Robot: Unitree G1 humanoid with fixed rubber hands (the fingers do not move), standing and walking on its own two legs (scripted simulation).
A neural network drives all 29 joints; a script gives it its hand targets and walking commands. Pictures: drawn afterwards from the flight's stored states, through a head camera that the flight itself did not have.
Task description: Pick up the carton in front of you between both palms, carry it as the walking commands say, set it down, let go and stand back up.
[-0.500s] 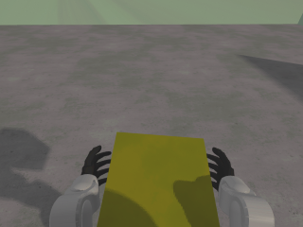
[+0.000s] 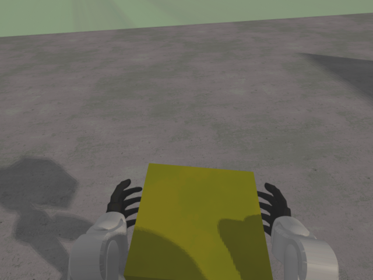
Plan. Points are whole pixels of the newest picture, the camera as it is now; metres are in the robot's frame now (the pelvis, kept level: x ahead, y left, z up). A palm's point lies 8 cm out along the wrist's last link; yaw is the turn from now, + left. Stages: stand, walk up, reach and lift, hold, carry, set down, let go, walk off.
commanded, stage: carry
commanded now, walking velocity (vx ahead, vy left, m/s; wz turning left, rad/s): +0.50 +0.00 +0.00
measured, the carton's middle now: (194, 242) +0.24 +0.00 +0.01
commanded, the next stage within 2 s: none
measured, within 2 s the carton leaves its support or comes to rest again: neither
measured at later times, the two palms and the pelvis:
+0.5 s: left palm (132, 121) +0.57 +0.18 +0.09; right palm (234, 121) +0.55 -0.12 +0.10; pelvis +0.32 +0.04 +0.00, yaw -3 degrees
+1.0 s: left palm (150, 81) +0.80 +0.16 +0.10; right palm (231, 82) +0.80 -0.14 +0.09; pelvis +0.55 +0.01 +0.01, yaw +0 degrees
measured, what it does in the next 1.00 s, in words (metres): walks ahead: left foot, then right foot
